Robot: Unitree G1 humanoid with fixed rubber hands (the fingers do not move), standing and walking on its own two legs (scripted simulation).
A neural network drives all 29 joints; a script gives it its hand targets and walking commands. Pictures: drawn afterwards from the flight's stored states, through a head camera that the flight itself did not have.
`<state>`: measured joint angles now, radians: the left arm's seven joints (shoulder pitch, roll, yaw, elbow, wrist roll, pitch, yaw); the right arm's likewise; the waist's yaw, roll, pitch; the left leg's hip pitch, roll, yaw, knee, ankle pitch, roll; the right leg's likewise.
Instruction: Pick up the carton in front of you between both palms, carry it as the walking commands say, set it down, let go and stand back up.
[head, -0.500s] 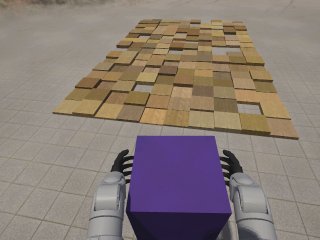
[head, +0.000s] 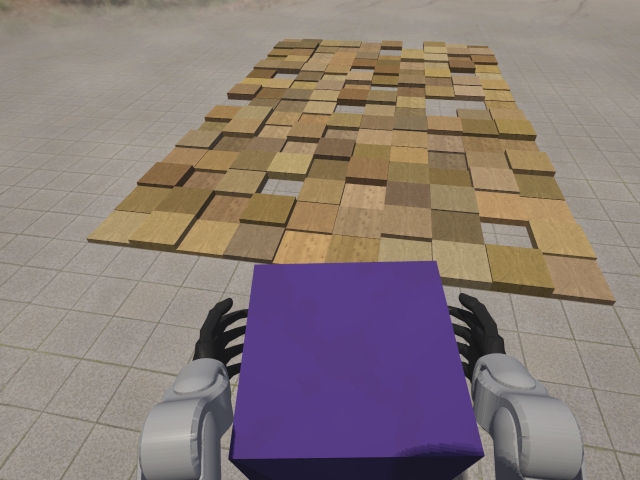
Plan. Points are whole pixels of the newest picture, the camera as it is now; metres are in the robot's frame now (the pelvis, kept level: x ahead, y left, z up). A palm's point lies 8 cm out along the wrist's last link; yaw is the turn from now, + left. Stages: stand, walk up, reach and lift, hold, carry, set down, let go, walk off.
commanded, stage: carry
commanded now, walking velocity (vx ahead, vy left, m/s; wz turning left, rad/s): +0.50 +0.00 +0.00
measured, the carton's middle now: (346, 388) +0.26 +0.01 +0.03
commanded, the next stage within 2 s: none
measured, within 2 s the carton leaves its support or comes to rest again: neither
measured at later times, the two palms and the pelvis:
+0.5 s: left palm (289, 228) +0.50 +0.11 +0.08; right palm (470, 223) +0.53 -0.19 +0.08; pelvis +0.29 -0.06 +0.01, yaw +3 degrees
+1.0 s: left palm (294, 136) +0.86 +0.14 +0.07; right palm (423, 137) +0.85 -0.16 +0.07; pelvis +0.63 +0.00 +0.00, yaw -2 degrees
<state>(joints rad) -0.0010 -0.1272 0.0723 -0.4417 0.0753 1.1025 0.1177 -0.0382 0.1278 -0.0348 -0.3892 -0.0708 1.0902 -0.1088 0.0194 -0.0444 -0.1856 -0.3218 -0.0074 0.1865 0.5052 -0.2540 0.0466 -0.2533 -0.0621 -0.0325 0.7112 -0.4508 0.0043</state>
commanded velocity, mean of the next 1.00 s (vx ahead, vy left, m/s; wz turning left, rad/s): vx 0.50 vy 0.00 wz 0.00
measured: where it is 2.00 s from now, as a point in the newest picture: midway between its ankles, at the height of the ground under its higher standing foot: (356, 259)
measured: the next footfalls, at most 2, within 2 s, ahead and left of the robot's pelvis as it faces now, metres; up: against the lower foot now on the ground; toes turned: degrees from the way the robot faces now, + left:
right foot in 0.32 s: +0.37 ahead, -0.13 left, +0.00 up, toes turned -11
left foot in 0.86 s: +0.72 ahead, +0.08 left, +0.00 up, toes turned +13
